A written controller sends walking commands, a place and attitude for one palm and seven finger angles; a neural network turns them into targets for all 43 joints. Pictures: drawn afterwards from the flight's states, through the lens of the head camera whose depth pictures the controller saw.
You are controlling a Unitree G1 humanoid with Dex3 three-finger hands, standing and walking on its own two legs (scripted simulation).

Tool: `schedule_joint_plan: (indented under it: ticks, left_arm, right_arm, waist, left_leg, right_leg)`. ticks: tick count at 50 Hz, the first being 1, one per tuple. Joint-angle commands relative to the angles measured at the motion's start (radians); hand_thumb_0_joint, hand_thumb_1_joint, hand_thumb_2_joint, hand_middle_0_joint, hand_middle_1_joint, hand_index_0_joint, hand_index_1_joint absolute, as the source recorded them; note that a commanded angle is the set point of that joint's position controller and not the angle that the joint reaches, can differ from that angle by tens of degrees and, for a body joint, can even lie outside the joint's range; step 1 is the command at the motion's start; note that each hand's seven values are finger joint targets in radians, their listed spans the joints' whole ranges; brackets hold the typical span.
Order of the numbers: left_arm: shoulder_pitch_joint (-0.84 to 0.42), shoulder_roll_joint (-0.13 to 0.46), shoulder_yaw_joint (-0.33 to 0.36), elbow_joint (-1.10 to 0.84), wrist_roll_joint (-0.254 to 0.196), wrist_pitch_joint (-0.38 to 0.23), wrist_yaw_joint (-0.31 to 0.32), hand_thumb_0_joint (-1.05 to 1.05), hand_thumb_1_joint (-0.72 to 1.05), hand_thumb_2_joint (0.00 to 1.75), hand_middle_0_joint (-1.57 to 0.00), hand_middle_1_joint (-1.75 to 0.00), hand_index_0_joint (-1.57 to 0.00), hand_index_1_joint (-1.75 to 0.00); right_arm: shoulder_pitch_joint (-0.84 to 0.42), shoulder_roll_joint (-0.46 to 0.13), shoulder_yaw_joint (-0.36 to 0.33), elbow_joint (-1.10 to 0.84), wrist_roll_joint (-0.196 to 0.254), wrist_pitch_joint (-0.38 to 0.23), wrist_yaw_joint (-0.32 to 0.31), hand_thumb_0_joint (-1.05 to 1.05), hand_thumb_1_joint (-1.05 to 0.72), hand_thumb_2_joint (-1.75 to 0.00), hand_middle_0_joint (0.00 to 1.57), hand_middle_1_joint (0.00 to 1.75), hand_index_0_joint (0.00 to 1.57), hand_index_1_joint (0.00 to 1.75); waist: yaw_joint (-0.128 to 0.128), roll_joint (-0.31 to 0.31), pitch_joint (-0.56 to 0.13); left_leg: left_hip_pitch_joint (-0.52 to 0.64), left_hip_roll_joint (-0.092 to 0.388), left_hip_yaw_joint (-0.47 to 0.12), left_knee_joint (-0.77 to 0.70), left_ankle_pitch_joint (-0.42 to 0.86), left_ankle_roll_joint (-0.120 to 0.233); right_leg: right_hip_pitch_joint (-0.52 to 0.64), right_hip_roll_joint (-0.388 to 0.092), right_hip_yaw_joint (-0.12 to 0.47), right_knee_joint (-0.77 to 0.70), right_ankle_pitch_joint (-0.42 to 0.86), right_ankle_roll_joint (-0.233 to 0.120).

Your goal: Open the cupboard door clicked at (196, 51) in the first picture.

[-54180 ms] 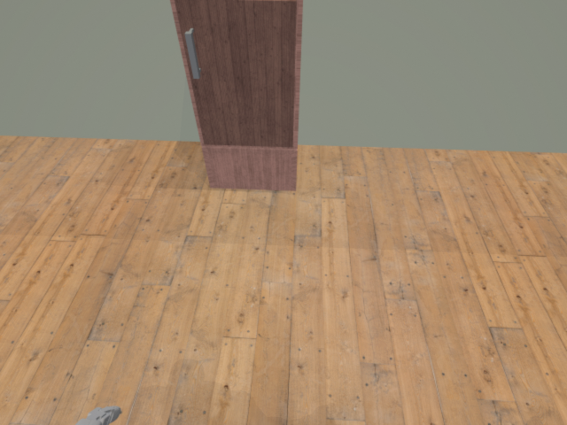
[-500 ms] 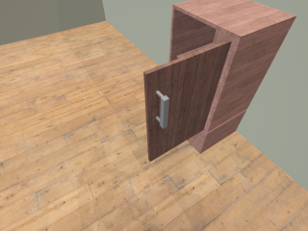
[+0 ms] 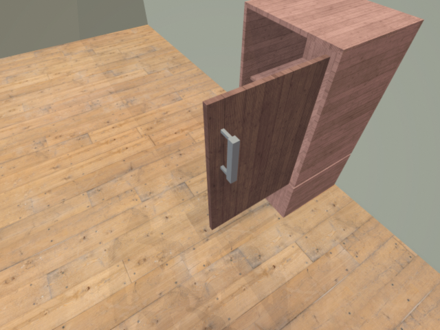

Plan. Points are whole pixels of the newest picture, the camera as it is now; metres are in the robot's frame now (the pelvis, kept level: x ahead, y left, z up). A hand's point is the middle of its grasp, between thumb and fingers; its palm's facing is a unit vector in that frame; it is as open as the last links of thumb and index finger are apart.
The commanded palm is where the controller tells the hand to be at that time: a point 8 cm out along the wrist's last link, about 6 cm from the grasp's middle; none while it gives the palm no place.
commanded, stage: look to check the result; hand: left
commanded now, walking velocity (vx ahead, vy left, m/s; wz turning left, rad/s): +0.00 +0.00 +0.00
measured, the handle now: (228, 156) +0.55 +0.01 -0.05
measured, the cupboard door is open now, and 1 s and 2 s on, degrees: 91 91 91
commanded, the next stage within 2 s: stand and wait in 0.04 s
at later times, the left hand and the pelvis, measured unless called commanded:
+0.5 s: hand out of the picture +0.00 +0.17 -0.18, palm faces +0.04 -0.98 -0.18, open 7.3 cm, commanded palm none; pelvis +0.01 +0.01 +0.00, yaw +0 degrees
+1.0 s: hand out of the picture +0.01 +0.18 -0.18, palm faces +0.03 -0.98 -0.19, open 7.3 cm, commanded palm none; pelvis +0.02 +0.02 +0.00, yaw +0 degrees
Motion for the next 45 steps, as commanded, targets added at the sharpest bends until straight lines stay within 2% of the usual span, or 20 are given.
schedule_joint_plan:
  ticks: [1, 5, 12, 19, 25, 37, 41, 45]
  left_arm:
    - [0.065, 0.075, 0.013, -0.026, -0.004, -0.016, 0.001, 0.00, 0.90, 0.90, -0.20, -0.30, -0.20, -0.30]
    - [0.060, 0.075, 0.013, -0.028, -0.004, -0.017, 0.000, 0.00, 0.90, 0.90, -0.20, -0.30, -0.20, -0.30]
    - [0.053, 0.076, 0.012, -0.031, -0.003, -0.014, 0.000, 0.00, 0.90, 0.90, -0.20, -0.30, -0.20, -0.30]
    - [0.055, 0.082, 0.013, -0.032, -0.005, -0.016, -0.001, 0.00, 0.90, 0.90, -0.20, -0.30, -0.20, -0.30]
    - [0.053, 0.081, 0.013, -0.032, -0.005, -0.016, -0.001, 0.00, 0.90, 0.90, -0.20, -0.30, -0.20, -0.30]
    - [0.043, 0.083, 0.012, -0.035, -0.004, -0.012, -0.001, 0.00, 0.90, 0.90, -0.20, -0.30, -0.20, -0.30]
    - [0.046, 0.088, 0.014, -0.036, -0.004, -0.012, -0.001, 0.00, 0.90, 0.90, -0.20, -0.30, -0.20, -0.30]
    - [0.041, 0.089, 0.014, -0.037, -0.004, -0.011, -0.002, 0.00, 0.90, 0.90, -0.20, -0.30, -0.20, -0.30]
  right_arm:
    - [0.116, -0.080, -0.019, -0.004, 0.006, -0.003, -0.005, 0.00, -0.90, -0.90, 0.20, 0.30, 0.20, 0.30]
    - [0.119, -0.079, -0.019, -0.002, 0.005, -0.003, -0.006, 0.00, -0.90, -0.90, 0.20, 0.30, 0.20, 0.30]
    - [0.109, -0.081, -0.017, -0.003, 0.004, -0.004, -0.006, 0.00, -0.90, -0.90, 0.20, 0.30, 0.20, 0.30]
    - [0.099, -0.089, -0.017, -0.005, 0.006, -0.009, -0.008, 0.00, -0.90, -0.90, 0.20, 0.30, 0.20, 0.30]
    - [0.094, -0.092, -0.018, -0.004, 0.005, -0.009, -0.010, 0.00, -0.90, -0.90, 0.20, 0.30, 0.20, 0.30]
    - [0.086, -0.099, -0.016, -0.004, 0.005, -0.011, -0.011, 0.00, -0.90, -0.90, 0.20, 0.30, 0.20, 0.30]
    - [0.082, -0.106, -0.018, -0.006, 0.006, -0.012, -0.012, 0.00, -0.90, -0.90, 0.20, 0.30, 0.20, 0.30]
    - [0.081, -0.103, -0.017, -0.002, 0.005, -0.012, -0.012, 0.00, -0.90, -0.90, 0.20, 0.30, 0.20, 0.30]
  waist:
    - [-0.004, -0.018, 0.062]
    - [-0.007, -0.027, 0.055]
    - [-0.005, 0.000, 0.076]
    - [-0.005, -0.004, 0.036]
    - [-0.006, -0.006, 0.036]
    - [-0.004, 0.001, 0.056]
    - [-0.003, 0.005, 0.038]
    - [-0.004, -0.004, 0.048]
  left_leg:
    - [-0.138, 0.105, -0.085, -0.086, 0.098, 0.019]
    - [-0.137, 0.107, -0.084, -0.087, 0.110, 0.016]
    - [-0.140, 0.111, -0.090, -0.094, 0.126, 0.017]
    - [-0.109, 0.112, -0.090, -0.086, 0.189, 0.015]
    - [-0.095, 0.113, -0.087, -0.084, 0.212, 0.013]
    - [-0.096, 0.120, -0.093, -0.091, 0.260, 0.010]
    - [-0.073, 0.120, -0.090, -0.083, 0.290, 0.010]
    - [-0.085, 0.119, -0.092, -0.092, 0.265, 0.009]
  right_leg:
    - [0.063, -0.134, 0.137, -0.070, 0.063, 0.004]
    - [0.074, -0.136, 0.135, -0.064, 0.082, 0.004]
    - [0.065, -0.134, 0.128, -0.057, 0.081, 0.004]
    - [0.089, -0.139, 0.121, -0.040, 0.144, 0.002]
    - [0.085, -0.139, 0.118, -0.033, 0.165, 0.001]
    - [0.079, -0.134, 0.110, -0.020, 0.164, 0.002]
    - [0.078, -0.132, 0.107, -0.015, 0.176, 0.002]
    - [0.078, -0.134, 0.111, -0.017, 0.158, 0.003]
